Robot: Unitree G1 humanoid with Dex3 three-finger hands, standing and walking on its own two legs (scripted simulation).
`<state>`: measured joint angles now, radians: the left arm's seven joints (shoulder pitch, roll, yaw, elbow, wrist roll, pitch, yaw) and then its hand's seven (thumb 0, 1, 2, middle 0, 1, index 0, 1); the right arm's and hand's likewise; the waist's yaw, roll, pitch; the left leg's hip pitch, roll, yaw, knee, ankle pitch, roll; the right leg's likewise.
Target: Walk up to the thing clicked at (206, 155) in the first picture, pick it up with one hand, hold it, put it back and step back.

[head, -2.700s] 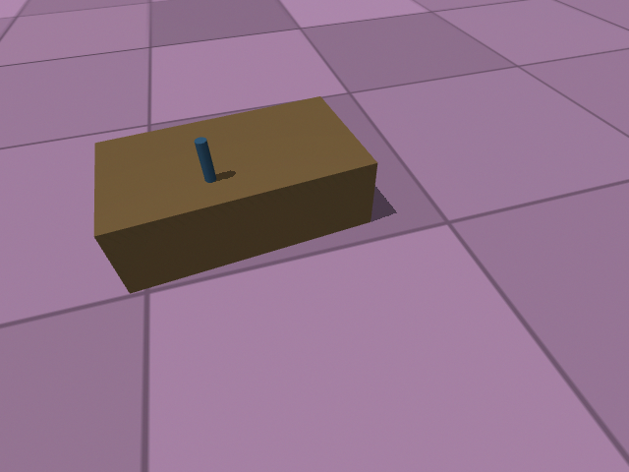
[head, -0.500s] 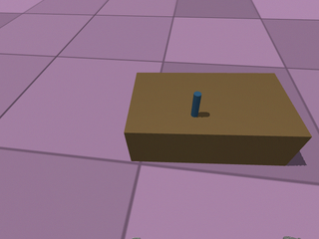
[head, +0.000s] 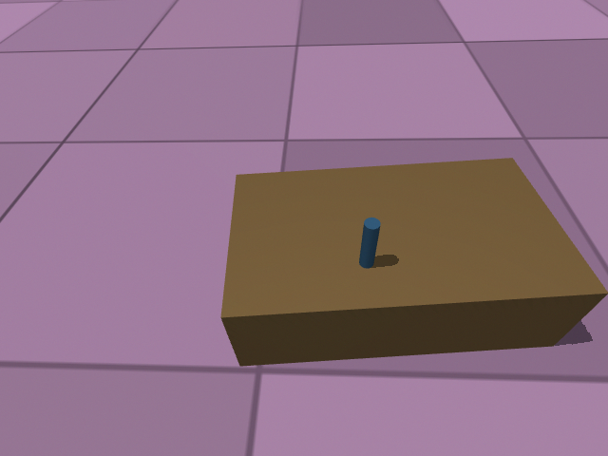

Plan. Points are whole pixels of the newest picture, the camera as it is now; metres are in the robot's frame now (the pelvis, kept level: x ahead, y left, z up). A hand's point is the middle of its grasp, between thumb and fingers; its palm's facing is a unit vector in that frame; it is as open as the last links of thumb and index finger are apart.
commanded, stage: walk up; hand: right
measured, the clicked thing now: (369, 244) +0.74 -0.20 -0.35
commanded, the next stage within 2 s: none
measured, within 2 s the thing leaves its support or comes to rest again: neither
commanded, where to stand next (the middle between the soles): +0.28 +0.02 m, yaw -2 degrees
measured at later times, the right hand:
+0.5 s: hand (476, 413) +0.23 -0.25 -0.14, palm faces -0.05 +0.90 -0.43, open 7.4 cm
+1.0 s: hand (440, 378) +0.29 -0.22 -0.16, palm faces +0.00 +0.94 -0.33, open 7.4 cm
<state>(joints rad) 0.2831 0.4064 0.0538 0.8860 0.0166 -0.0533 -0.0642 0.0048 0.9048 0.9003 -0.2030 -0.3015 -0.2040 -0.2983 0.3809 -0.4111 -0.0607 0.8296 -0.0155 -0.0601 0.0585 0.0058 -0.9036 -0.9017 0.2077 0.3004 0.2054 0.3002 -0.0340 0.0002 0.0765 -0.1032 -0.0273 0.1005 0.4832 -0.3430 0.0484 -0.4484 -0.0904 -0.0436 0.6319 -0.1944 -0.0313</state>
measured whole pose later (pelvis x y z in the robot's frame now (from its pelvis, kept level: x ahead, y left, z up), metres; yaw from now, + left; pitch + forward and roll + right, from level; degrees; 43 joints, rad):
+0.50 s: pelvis +0.15 +0.04 -0.01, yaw +0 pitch -3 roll +0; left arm 0.32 0.44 0.04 0.87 0.01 -0.03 -0.03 0.00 0.90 0.90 -0.20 -0.30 -0.21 -0.30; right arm 0.28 -0.42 -0.07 0.88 -0.03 -0.07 0.04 0.00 -0.91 -0.90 0.20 0.30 0.20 0.30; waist 0.03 -0.03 0.07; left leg -0.38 0.04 0.07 0.64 -0.21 0.01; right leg -0.29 -0.07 0.00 0.82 -0.45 -0.03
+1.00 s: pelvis +0.21 +0.04 +0.00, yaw -3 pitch -2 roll +0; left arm 0.15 0.36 0.00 1.02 0.00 -0.01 -0.02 0.00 0.90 0.90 -0.20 -0.30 -0.20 -0.30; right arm 0.14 -0.37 0.00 1.02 0.00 -0.03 0.01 0.01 -0.91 -0.90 0.21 0.30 0.20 0.30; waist 0.01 0.01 0.09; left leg -0.26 0.04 0.09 0.59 -0.29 0.00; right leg -0.28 -0.05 -0.02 0.59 -0.27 0.02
